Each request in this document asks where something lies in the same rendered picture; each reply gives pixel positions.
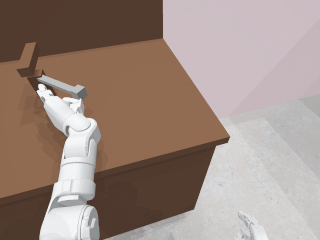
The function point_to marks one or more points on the counter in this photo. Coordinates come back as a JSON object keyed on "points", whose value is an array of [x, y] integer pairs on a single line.
{"points": [[158, 133]]}

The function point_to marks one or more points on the robot right hand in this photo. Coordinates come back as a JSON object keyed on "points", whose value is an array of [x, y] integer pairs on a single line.
{"points": [[257, 232]]}

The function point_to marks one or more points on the robot left hand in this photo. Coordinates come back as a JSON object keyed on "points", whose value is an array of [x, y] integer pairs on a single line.
{"points": [[59, 109]]}

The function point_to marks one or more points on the robot left upper arm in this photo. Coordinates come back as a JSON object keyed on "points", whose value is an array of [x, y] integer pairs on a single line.
{"points": [[78, 222]]}

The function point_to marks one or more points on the robot left forearm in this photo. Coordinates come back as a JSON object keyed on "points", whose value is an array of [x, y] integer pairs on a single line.
{"points": [[75, 184]]}

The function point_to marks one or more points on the tap lever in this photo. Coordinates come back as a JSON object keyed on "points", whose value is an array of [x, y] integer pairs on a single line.
{"points": [[78, 92]]}

